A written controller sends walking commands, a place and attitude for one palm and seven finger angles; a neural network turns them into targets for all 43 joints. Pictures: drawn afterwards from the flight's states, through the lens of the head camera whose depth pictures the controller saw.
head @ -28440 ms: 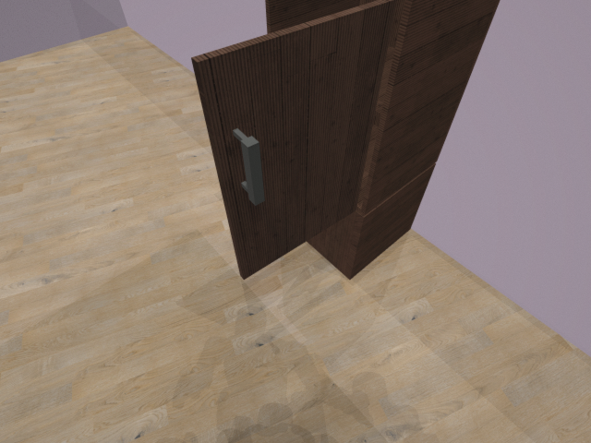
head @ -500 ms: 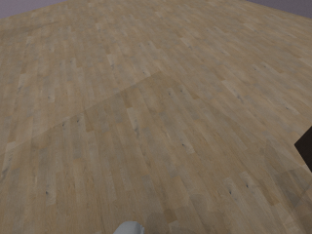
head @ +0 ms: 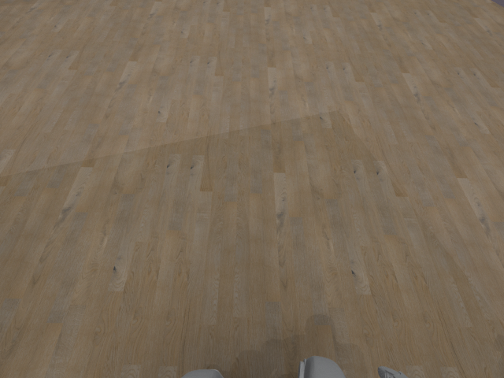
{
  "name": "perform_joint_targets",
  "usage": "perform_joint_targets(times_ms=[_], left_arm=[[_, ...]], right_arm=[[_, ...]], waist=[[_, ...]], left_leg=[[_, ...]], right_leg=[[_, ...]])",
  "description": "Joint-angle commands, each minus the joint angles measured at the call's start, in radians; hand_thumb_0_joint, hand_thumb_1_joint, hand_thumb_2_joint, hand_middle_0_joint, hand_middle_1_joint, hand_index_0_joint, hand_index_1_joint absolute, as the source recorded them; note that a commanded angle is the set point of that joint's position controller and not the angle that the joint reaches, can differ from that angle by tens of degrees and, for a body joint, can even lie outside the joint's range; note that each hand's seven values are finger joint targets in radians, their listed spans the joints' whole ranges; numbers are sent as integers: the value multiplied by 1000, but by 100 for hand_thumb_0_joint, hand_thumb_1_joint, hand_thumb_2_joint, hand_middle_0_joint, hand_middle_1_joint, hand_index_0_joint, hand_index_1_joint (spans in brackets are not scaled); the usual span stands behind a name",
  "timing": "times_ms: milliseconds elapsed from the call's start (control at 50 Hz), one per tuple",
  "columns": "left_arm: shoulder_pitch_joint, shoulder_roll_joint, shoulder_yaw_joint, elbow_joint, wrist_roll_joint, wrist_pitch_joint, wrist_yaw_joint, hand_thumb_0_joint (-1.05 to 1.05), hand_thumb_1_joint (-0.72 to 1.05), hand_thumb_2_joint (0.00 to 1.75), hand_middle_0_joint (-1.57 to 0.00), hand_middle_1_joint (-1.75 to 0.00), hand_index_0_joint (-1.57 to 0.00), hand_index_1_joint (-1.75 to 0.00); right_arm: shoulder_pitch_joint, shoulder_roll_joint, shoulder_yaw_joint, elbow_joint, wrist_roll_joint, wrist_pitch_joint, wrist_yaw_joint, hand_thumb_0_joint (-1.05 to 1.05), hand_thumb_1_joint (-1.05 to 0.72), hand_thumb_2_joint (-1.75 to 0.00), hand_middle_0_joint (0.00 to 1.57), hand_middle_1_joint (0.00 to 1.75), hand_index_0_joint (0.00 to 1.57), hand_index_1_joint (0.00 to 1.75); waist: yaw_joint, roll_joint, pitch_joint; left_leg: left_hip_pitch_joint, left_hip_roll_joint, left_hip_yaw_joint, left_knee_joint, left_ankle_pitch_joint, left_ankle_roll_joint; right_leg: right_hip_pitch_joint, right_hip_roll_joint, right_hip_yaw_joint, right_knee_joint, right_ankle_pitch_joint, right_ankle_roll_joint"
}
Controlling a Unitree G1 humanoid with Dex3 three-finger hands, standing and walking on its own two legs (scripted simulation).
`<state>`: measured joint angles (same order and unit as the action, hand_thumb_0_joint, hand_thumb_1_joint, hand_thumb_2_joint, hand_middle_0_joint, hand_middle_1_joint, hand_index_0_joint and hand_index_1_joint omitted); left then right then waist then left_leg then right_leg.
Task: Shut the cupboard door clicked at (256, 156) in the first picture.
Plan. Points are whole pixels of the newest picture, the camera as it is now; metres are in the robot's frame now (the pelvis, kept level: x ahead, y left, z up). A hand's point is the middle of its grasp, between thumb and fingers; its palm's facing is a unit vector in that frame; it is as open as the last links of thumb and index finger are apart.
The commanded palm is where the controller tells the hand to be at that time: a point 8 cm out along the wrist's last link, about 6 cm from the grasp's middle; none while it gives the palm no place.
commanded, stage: walk to a spot facing it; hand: left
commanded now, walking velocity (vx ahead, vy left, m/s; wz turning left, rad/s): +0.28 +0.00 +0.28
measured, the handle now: out of the picture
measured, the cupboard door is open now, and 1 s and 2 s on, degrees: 55 55 55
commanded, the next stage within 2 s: turn to face it in 0.10 s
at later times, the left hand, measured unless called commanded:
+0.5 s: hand (205, 302) +0.26 +0.11 -0.15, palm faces +0.03 -0.98 -0.22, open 7.2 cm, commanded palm none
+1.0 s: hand (178, 281) +0.31 +0.18 -0.17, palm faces -0.17 -0.97 -0.18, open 7.4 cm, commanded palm none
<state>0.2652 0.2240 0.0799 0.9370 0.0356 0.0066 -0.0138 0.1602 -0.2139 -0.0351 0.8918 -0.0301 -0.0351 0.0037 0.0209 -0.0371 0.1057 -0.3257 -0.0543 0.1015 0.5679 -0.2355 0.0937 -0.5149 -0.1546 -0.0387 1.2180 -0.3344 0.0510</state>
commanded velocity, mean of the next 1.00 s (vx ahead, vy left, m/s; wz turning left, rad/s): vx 0.04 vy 0.00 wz -0.45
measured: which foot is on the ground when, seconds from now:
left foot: down 0.00-0.36, up 0.38-0.84, down 0.86-1.00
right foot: up 0.00-0.32, down 0.34-0.86, up 0.88-1.00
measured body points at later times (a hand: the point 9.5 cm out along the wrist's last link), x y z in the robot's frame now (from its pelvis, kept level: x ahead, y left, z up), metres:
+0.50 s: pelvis +0.17 -0.07 +0.01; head +0.21 -0.08 +0.46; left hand +0.26 +0.16 -0.13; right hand +0.16 -0.29 -0.15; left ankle +0.10 +0.06 -0.65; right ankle +0.23 -0.14 -0.73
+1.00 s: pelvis +0.21 -0.01 +0.01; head +0.25 +0.01 +0.46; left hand +0.32 +0.23 -0.15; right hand +0.26 -0.27 -0.10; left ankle +0.23 +0.08 -0.73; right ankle +0.17 -0.14 -0.66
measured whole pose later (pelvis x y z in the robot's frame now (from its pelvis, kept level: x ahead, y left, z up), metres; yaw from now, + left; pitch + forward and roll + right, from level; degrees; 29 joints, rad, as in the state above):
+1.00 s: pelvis +0.21 -0.01 +0.01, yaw -16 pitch +0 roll -2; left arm 0.24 0.25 0.10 0.93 0.02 0.07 -0.02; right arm 0.16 -0.17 -0.01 0.87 -0.03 0.01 -0.04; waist 0.05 -0.06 0.05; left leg -0.23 0.04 0.08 0.50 -0.28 0.03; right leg -0.50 0.05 0.03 1.05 -0.44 0.04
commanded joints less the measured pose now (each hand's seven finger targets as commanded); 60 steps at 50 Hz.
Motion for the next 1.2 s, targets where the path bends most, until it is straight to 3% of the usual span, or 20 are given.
perform_joint_targets(times_ms=[0, 180, 280, 320, 340, 360, 380, 440, 500, 600, 720, 800, 820, 840, 860, 880, 900, 940, 1060, 1180], left_arm=[[28, 54, 18, -79, 3, -11, -3, 0, 90, 90, -20, -30, -20, -30], [-186, 36, -5, -149, -8, -20, -6, 0, 90, 90, -20, -30, -20, -30], [-85, 15, -24, -85, -12, -32, 8, 0, 90, 90, -20, -30, -20, -30], [79, 81, -7, -26, -9, -46, 18, 0, 90, 90, -20, -30, -20, -30], [168, 147, 9, -2, -3, -55, 26, 0, 90, 90, -20, -30, -20, -30], [195, 190, 14, 13, -12, -53, 26, 0, 90, 90, -20, -30, -20, -30], [141, 148, 13, 3, -20, -53, 35, 0, 90, 90, -20, -30, -20, -30], [10, 98, 11, -24, -24, -29, 47, 0, 90, 90, -20, -30, -20, -30], [-21, 73, 18, -36, -17, -29, 39, 0, 90, 90, -20, -30, -20, -30], [-14, 100, 25, -43, -12, -19, 33, 0, 90, 90, -20, -30, -20, -30], [18, 148, 43, -52, -6, -2, 25, 0, 90, 90, -20, -30, -20, -30], [-38, 149, 46, -73, -15, 14, 26, 0, 90, 90, -20, -30, -20, -30], [-49, 116, 38, -89, -23, 17, 24, 0, 90, 90, -20, -30, -20, -30], [-27, 63, 28, -103, -32, 17, 14, 0, 90, 90, -20, -30, -20, -30], [-54, 85, 27, -117, -22, 19, 11, 0, 90, 90, -20, -30, -20, -30], [-62, 102, 34, -126, -15, 24, 5, 0, 90, 90, -20, -30, -20, -30], [-29, 112, 45, -99, -4, 33, -1, 0, 90, 90, -20, -30, -20, -30], [-11, 110, 46, -89, -7, 44, -13, 0, 90, 90, -20, -30, -20, -30], [-88, 75, 29, -120, -15, 58, -23, 0, 90, 90, -20, -30, -20, -30], [-148, 63, 15, -143, -13, 48, -26, 0, 90, 90, -20, -30, -20, -30]], right_arm=[[105, -141, -39, -12, 8, -24, -19, 0, -90, -90, 20, 30, 20, 30], [223, -99, -32, 64, 7, -24, -23, 0, -90, -90, 20, 30, 20, 30], [261, -73, -24, 122, 4, -14, -40, 0, -90, -90, 20, 30, 20, 30], [262, -57, -20, 127, 18, -14, -35, 0, -90, -90, 20, 30, 20, 30], [286, -32, -21, 113, 24, -16, -29, 0, -90, -90, 20, 30, 20, 30], [313, -17, -21, 103, 27, -6, -35, 0, -90, -90, 20, 30, 20, 30], [293, -33, -15, 108, 21, 4, -42, 0, -90, -90, 20, 30, 20, 30], [157, -25, -16, 92, 26, 28, -37, 0, -90, -90, 20, 30, 20, 30], [174, 1, -23, 86, 9, 65, -28, 0, -90, -90, 20, 30, 20, 30], [107, -37, -34, 38, 5, 72, -25, 0, -90, -90, 20, 30, 20, 30], [2, -53, -34, -31, 19, 56, -31, 0, -90, -90, 20, 30, 20, 30], [81, -68, -34, -21, 29, 37, -41, 0, -90, -90, 20, 30, 20, 30], [111, -109, -41, -17, 25, 27, -48, 0, -90, -90, 20, 30, 20, 30], [109, -195, -55, -33, 13, 23, -49, 0, -90, -90, 20, 30, 20, 30], [110, -224, -57, -52, 5, 29, -54, 0, -90, -90, 20, 30, 20, 30], [78, -208, -48, -67, -1, 34, -59, 0, -90, -90, 20, 30, 20, 30], [31, -168, -35, -72, -4, 25, -59, 0, -90, -90, 20, 30, 20, 30], [-15, -149, -26, -94, 1, 24, -62, 0, -90, -90, 20, 30, 20, 30], [90, -160, -38, -54, 1, 26, -57, 0, -90, -90, 20, 30, 20, 30], [124, -193, -59, -27, -3, 35, -43, 0, -90, -90, 20, 30, 20, 30]], waist=[[-29, 97, -81], [-62, 122, -35], [-30, 119, -98], [33, 18, -171], [52, -118, -226], [36, -198, -251], [21, -244, -248], [-8, -35, -146], [-45, -43, -135], [-28, -74, -153], [6, -96, -148], [-42, -92, -176], [-60, 1, -182], [-54, 281, -181], [-63, 293, -145], [-47, 187, -111], [-10, 195, -111], [8, 199, -98], [-34, 207, -117], [-64, 276, -123]], left_leg=[[98, 273, -335, -381, -50, 98], [226, 252, -287, -340, 288, 119], [273, 236, -168, -157, 529, 40], [126, 174, -108, 27, 388, -27], [-47, 65, -40, 236, 60, -65], [-117, 6, -13, 473, -413, -94], [-154, 58, -109, 547, -395, -99], [-166, 111, -116, 572, -246, -122], [-126, 106, -103, 546, -125, -140], [-178, 108, -116, 460, -98, -152], [-116, 73, -117, 225, -178, -148], [161, 56, -113, -102, -26, -133], [285, 147, -179, -213, -17, -112], [349, 375, -405, -304, 28, -43], [277, 520, -485, -319, 161, 56], [171, 514, -424, -305, 229, 92], [175, 448, -353, -295, 312, 72], [155, 392, -219, -251, 415, 47], [284, 377, -102, -218, 466, 43], [271, 400, -26, -154, 492, 34]], right_leg=[[-101, 0, 35, -85, 119, 13], [-81, 51, 13, -454, 207, 15], [197, 129, -30, -695, 250, -48], [495, 79, 66, -737, 510, -83], [655, -97, 290, -741, 787, -170], [663, -275, 435, -824, 913, -296], [633, -226, 449, -848, 902, -316], [431, -142, 308, -887, 758, -282], [284, -62, 238, -942, 551, -220], [303, -46, 315, -965, 280, -219], [313, -50, 425, -919, 311, -244], [173, 16, 424, -824, 298, -170], [54, 96, 354, -750, 166, -123], [-89, 231, 201, -550, -91, -67], [-103, 214, 91, -328, -262, -33], [-55, 174, 107, -204, -221, -24], [-65, 174, 102, -118, -165, -12], [-67, 145, 81, -30, -117, 2], [-74, 118, 26, -140, -62, 23], [72, 133, -52, -416, -85, -7]])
